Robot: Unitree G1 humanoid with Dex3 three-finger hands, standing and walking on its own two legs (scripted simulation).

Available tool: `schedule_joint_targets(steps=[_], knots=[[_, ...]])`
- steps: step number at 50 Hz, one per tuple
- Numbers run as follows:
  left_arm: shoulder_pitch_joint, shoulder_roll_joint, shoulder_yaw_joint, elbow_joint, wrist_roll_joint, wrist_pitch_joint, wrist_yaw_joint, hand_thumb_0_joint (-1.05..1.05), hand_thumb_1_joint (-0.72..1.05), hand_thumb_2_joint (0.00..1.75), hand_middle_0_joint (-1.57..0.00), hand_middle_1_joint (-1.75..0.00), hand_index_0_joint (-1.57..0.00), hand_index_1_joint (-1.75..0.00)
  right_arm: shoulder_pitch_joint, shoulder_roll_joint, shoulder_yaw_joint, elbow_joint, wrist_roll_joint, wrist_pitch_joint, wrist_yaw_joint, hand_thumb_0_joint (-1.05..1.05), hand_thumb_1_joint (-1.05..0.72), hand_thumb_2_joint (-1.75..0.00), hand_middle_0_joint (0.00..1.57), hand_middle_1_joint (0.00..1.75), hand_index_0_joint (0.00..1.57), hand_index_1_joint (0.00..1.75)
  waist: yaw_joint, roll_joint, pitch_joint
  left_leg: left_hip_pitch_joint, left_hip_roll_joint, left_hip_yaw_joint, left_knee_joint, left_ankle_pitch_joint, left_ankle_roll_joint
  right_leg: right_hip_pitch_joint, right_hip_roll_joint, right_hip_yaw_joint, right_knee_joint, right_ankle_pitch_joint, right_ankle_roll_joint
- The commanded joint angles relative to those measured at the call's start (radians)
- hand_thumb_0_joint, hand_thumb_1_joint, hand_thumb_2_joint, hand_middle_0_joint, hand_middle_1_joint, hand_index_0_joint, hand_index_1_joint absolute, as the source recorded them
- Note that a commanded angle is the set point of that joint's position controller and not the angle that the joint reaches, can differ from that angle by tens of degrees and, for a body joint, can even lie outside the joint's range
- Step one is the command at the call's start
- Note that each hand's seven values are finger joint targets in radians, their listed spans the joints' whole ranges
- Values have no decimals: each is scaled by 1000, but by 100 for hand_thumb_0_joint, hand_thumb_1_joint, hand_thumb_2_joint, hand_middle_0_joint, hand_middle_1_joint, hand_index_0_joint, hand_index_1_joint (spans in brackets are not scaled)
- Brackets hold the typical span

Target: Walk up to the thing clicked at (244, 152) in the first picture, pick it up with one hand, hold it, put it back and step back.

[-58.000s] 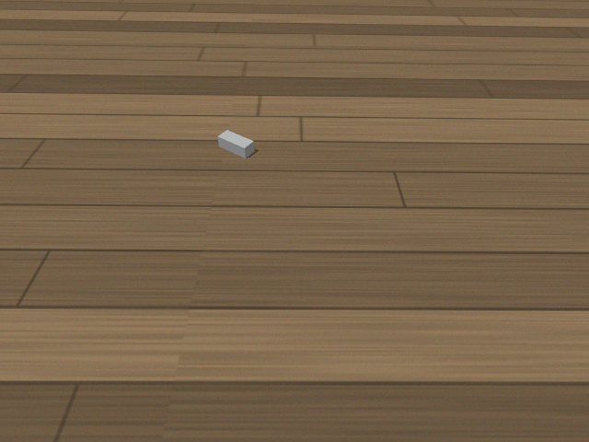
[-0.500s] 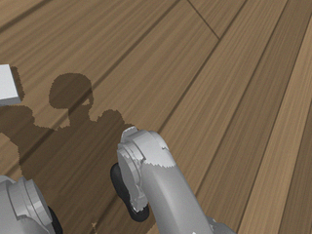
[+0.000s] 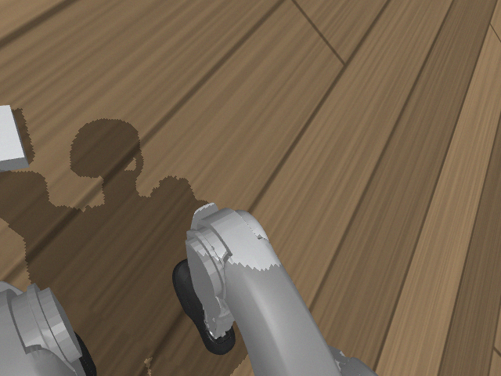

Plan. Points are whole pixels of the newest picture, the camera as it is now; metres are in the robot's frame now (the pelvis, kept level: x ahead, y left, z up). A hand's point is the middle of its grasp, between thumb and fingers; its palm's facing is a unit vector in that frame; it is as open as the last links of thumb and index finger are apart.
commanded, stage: close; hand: left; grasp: from above
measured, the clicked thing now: out of the picture +0.51 +0.25 -0.28
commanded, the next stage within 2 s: settle in 1.18 s
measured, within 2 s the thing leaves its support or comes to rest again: leaves its support in 1.58 s
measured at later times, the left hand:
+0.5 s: hand out of the picture +0.49 +0.26 -0.24, palm faces -0.45 -0.06 -0.89, open 11.6 cm
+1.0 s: hand out of the picture +0.49 +0.26 -0.24, palm faces -0.45 -0.06 -0.89, open 11.4 cm
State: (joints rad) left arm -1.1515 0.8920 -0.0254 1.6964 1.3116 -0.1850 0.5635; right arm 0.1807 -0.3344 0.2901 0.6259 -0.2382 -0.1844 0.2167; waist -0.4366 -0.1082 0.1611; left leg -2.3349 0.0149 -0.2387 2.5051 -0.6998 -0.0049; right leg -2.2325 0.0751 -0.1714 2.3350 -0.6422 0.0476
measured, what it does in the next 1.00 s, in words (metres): stands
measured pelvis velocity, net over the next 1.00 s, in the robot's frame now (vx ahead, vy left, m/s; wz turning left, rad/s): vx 0.00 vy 0.00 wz -0.01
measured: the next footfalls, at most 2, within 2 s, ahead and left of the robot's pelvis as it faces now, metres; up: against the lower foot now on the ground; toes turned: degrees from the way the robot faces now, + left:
none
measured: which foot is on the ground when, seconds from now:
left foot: down 0.00-1.00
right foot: down 0.00-1.00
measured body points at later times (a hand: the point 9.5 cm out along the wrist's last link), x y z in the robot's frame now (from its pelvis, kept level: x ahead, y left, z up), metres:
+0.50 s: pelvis +0.00 +0.00 +0.00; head +0.28 +0.11 +0.33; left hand +0.51 +0.26 -0.19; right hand +0.02 -0.25 -0.05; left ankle +0.07 +0.13 -0.28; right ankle +0.12 -0.11 -0.28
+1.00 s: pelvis +0.00 +0.00 +0.00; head +0.28 +0.12 +0.33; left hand +0.51 +0.26 -0.19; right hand +0.03 -0.25 -0.05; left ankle +0.07 +0.13 -0.28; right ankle +0.12 -0.11 -0.28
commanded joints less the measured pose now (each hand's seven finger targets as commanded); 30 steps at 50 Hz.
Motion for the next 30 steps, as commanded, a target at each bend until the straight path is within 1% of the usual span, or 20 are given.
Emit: schedule_joint_targets(steps=[1,2,3,4,5,6,9,10,12,13,15,17,18,20,22,23,26,28,29,30], knots=[[-281,119,-14,-87,-7,-2,39,0,-27,99,-19,-103,-21,-102,198,-308,-83,9,3,-5,-3,0,-90,-90,20,30,20,30,-76,495,-620,456,20,92,-245,188,12,370,35,-103,-207,244,-76],[-293,149,-7,-104,-4,-2,44,0,-27,101,-21,-103,-21,-102,202,-317,-84,9,4,-2,-6,0,-90,-90,20,30,20,30,-73,492,-645,468,22,94,-247,205,13,397,38,-100,-216,261,-73],[-298,149,-9,-99,-3,2,45,0,-25,99,-21,-103,-23,-102,193,-314,-80,1,6,-4,-7,0,-90,-90,20,30,20,30,-74,481,-628,446,21,98,-236,193,16,390,36,-96,-218,254,-73],[-290,170,4,-104,-15,6,50,0,-25,101,-22,-103,-23,-102,202,-314,-82,10,7,0,-11,0,-90,-90,20,30,20,30,-60,479,-659,458,23,100,-245,201,17,424,41,-89,-227,267,-68],[-279,148,-4,-81,-12,9,49,0,-23,101,-24,-103,-25,-102,196,-310,-81,8,6,-4,-8,0,-91,-91,20,30,20,30,-67,482,-627,441,21,104,-237,188,16,403,37,-87,-221,253,-72],[-281,157,6,-96,-18,6,55,0,-22,100,-24,-102,-25,-101,211,-311,-83,15,3,1,-8,0,-90,-90,20,30,20,30,-63,490,-650,450,24,100,-245,200,15,427,41,-88,-228,262,-70],[-282,160,9,-96,-19,6,51,0,-22,96,-23,-101,-25,-99,195,-316,-82,3,4,-2,-7,0,-90,-90,20,30,20,30,-64,502,-623,448,23,91,-253,176,11,381,37,-100,-219,230,-78],[-285,182,19,-119,-10,8,50,0,-22,97,-24,-100,-25,-99,198,-321,-83,1,5,2,-10,0,-90,-90,20,30,20,30,-57,510,-656,471,22,90,-258,196,10,398,35,-101,-217,246,-78],[-305,176,18,-145,-3,7,42,0,-20,94,-26,-98,-27,-96,206,-325,-90,2,7,2,-7,0,-90,-90,20,30,20,30,-68,549,-667,500,22,89,-256,220,7,390,32,-101,-201,267,-79],[-304,185,29,-142,-8,6,43,0,-20,94,-26,-97,-27,-96,198,-321,-85,2,8,3,-9,0,-90,-90,20,30,20,30,-56,533,-679,507,24,82,-248,228,5,381,32,-105,-199,269,-81],[-285,165,20,-114,-8,6,44,0,-15,93,-29,-97,-30,-96,198,-323,-84,-1,6,6,-9,0,-90,-90,20,30,20,30,-67,523,-658,492,24,83,-248,225,7,384,33,-106,-205,270,-80],[-289,127,-5,-106,-9,5,35,0,-14,92,-29,-97,-31,-95,204,-327,-79,-7,-1,1,-3,0,-90,-90,20,30,20,30,-94,490,-609,459,20,87,-234,214,11,378,31,-109,-209,265,-76],[-291,163,3,-113,-13,5,33,0,-14,92,-29,-98,-31,-96,209,-325,-77,-3,2,2,-7,0,-90,-90,20,30,20,30,-86,485,-628,463,23,91,-246,218,13,408,38,-104,-216,271,-74],[-285,170,15,-107,-22,1,30,0,-13,92,-31,-95,-32,-94,214,-326,-82,2,4,7,-11,0,-90,-90,20,30,20,30,-72,491,-636,462,22,88,-256,210,12,410,35,-104,-226,254,-76],[-273,141,-7,-99,-28,1,20,0,-12,89,-32,-94,-33,-92,204,-313,-74,-5,2,5,-8,0,-90,-90,20,30,20,30,-75,481,-613,449,22,92,-246,187,13,404,35,-98,-225,239,-76],[-279,150,-10,-115,-23,-2,18,0,-9,89,-33,-95,-35,-93,213,-319,-70,-6,-1,4,-9,0,-90,-90,20,30,20,30,-79,484,-627,456,19,93,-247,194,15,416,36,-102,-229,246,-72],[-306,197,14,-170,-19,-7,22,0,-6,91,-36,-95,-38,-93,208,-328,-80,-3,10,11,-20,0,-90,-90,20,30,20,30,-53,534,-672,491,21,86,-256,204,7,399,31,-103,-218,246,-82],[-256,138,-12,-98,-23,-3,20,0,-5,90,-37,-94,-39,-92,199,-318,-76,-4,6,13,-19,0,-90,-90,20,30,20,30,-66,501,-638,454,22,88,-247,200,9,401,36,-105,-218,247,-81],[-249,151,-17,-106,-22,-3,21,0,-4,89,-38,-93,-39,-91,204,-313,-72,-2,5,15,-20,0,-90,-90,20,30,20,30,-71,479,-657,449,24,94,-242,208,15,440,42,-96,-226,266,-71],[-277,157,-19,-117,-21,-6,21,0,-1,90,-39,-93,-41,-91,204,-318,-67,-11,5,12,-19,0,-90,-90,20,30,20,30,-85,458,-628,427,22,95,-230,196,19,426,39,-100,-229,259,-68]])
